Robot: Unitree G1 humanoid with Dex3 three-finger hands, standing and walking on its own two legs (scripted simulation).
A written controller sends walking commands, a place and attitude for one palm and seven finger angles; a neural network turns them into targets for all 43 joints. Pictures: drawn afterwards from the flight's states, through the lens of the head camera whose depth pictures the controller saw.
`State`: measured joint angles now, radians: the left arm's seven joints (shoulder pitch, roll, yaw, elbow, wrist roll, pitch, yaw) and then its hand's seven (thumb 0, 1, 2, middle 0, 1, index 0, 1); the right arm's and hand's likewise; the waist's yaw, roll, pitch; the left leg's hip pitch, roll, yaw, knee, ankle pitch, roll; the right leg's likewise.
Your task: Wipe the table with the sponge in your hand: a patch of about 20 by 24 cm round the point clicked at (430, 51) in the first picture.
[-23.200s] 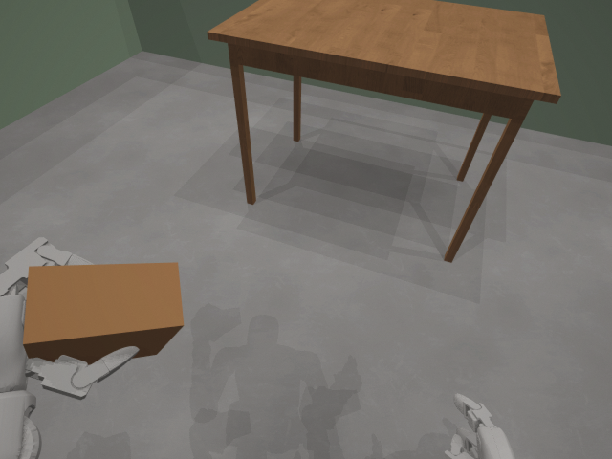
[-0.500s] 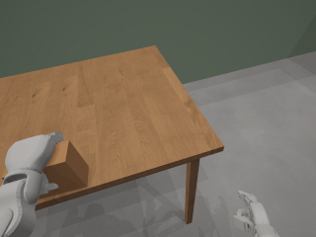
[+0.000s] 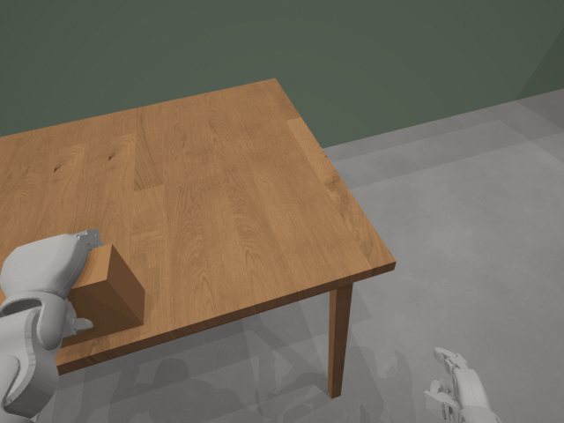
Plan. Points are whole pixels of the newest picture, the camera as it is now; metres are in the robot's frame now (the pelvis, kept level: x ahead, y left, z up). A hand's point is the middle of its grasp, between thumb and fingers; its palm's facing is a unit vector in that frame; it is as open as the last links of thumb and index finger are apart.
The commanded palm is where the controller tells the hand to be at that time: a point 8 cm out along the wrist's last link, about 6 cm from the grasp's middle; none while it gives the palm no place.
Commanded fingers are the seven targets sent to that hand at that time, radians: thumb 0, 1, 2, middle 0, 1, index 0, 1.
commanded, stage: wipe forward along the first lane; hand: left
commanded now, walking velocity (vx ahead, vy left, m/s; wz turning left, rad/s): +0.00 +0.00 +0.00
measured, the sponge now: (86, 305) +0.22 +0.33 +0.06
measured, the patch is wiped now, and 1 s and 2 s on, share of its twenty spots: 0.10 0.35 0.45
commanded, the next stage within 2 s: slide across to the middle lane in 1.34 s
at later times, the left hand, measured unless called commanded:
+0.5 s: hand (79, 253) +0.28 +0.36 +0.10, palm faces -0.08 -0.01 -1.00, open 10.1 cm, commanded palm +0.27 +0.35 +0.13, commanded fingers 0.00 0.10 1.30 -1.20 -1.60 -1.20 -1.60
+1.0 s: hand (86, 221) +0.34 +0.38 +0.10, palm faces -0.12 -0.01 -0.99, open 10.1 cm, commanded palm +0.33 +0.39 +0.14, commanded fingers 0.00 0.10 1.30 -1.20 -1.60 -1.20 -1.60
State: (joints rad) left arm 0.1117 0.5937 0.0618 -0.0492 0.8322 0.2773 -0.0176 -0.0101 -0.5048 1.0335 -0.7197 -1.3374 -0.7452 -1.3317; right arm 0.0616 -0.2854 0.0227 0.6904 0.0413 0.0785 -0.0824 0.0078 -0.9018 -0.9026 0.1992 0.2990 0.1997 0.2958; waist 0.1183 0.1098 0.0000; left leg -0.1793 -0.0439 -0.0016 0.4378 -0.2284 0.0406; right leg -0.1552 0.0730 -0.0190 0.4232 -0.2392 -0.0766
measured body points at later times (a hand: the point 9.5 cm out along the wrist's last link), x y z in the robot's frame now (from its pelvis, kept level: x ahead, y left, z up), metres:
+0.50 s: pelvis +0.00 -0.01 -0.01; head +0.01 -0.05 +0.44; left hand +0.28 +0.35 +0.16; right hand +0.17 -0.26 -0.13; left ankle +0.00 +0.10 -0.74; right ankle -0.01 -0.07 -0.74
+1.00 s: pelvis +0.00 +0.00 -0.01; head +0.04 -0.03 +0.44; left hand +0.35 +0.38 +0.16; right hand +0.13 -0.27 -0.14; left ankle +0.00 +0.10 -0.74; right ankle -0.01 -0.07 -0.74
